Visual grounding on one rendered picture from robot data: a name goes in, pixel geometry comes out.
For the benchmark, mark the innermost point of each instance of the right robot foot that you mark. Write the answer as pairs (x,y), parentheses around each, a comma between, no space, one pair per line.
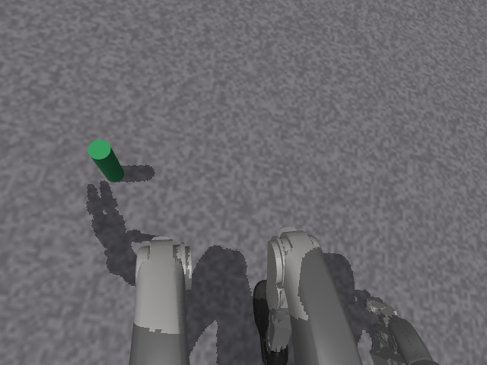
(261,316)

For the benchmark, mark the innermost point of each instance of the right robot hand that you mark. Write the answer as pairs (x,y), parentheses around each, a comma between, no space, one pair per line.
(406,347)

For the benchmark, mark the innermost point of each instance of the can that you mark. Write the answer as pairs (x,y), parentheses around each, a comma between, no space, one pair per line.
(102,154)

